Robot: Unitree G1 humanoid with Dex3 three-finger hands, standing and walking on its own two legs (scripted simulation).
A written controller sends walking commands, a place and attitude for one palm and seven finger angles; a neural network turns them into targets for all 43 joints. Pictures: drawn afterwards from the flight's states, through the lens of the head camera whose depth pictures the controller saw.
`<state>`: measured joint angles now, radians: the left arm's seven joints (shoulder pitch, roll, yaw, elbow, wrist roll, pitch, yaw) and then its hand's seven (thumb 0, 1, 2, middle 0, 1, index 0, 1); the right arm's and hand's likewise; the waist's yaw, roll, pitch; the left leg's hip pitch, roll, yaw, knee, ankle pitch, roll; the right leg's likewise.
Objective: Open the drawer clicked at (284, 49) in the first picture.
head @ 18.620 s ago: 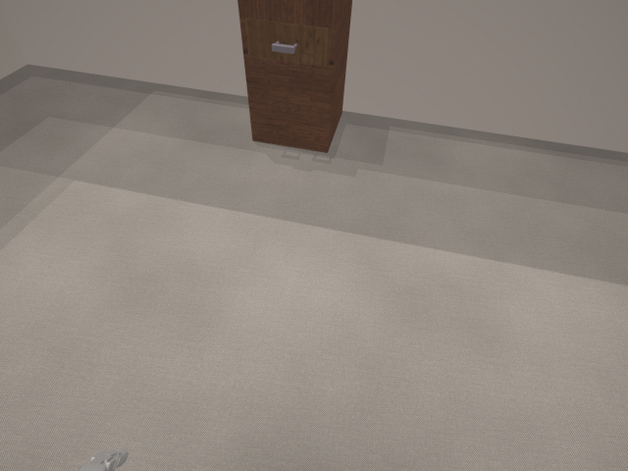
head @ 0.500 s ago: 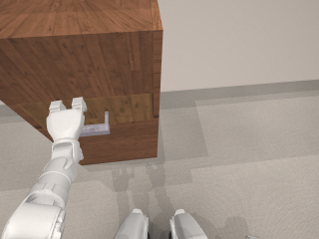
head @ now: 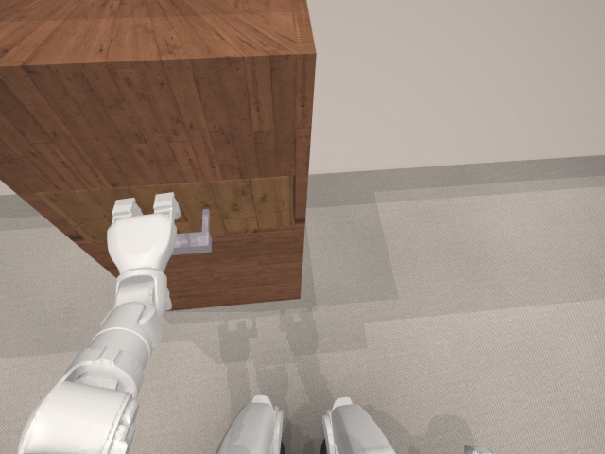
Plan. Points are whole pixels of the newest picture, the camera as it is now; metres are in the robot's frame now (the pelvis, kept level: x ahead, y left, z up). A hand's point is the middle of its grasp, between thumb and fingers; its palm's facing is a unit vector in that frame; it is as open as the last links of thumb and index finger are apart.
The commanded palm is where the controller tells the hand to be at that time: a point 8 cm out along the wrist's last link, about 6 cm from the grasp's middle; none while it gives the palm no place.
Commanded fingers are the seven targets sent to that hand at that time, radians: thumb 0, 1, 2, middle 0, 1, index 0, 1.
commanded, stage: lower the fingers behind the handle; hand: left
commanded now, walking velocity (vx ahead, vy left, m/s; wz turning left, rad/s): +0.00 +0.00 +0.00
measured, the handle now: (180, 231) +0.46 +0.21 -0.10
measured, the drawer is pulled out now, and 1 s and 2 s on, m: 0.00 0.00 0.00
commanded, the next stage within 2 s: lift the fingers back up to retry in 1.34 s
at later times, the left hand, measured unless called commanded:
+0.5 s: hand (171, 257) +0.41 +0.21 -0.09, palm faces -0.05 -0.01 -1.00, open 13.8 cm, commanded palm +0.39 +0.20 -0.04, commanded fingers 0.00 -0.50 0.30 -0.30 -1.20 -0.30 -1.20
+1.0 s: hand (172, 259) +0.41 +0.21 -0.10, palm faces +0.01 +0.03 -1.00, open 13.8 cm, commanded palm +0.39 +0.20 -0.07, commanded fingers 0.00 -0.50 0.30 -0.30 -1.20 -0.30 -1.20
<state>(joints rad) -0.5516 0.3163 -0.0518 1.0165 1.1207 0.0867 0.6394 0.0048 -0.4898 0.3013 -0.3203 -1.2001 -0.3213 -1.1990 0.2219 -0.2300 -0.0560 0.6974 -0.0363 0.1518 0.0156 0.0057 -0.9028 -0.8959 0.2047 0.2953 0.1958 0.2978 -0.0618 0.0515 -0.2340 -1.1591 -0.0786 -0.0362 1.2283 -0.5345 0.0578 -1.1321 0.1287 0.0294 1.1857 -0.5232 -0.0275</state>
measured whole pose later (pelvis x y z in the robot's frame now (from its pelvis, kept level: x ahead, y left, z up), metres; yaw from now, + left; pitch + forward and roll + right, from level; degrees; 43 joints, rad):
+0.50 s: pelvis +0.00 -0.02 -0.02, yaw +0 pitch +30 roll -2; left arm -0.58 0.35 -0.03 1.03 1.14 0.00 0.64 0.00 -0.49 0.30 -0.31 -1.21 -0.32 -1.20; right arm 0.23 -0.23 -0.05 0.72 -0.04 0.11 0.00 0.01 -0.90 -0.90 0.21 0.30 0.20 0.30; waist -0.07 0.04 -0.25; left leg -1.28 -0.08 -0.04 1.32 -0.56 0.04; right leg -1.26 0.13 0.01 1.29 -0.56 -0.05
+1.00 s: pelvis -0.02 -0.02 -0.05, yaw +1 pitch +31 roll -2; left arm -0.66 0.37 -0.07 1.05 1.15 0.02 0.66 0.00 -0.49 0.30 -0.24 -1.30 -0.32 -1.20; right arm 0.21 -0.24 -0.03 0.71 -0.04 0.09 0.01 0.01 -0.90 -0.90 0.21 0.30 0.20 0.30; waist -0.06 0.04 -0.27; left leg -1.40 -0.08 -0.05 1.44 -0.58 0.03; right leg -1.37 0.13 -0.02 1.40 -0.57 -0.05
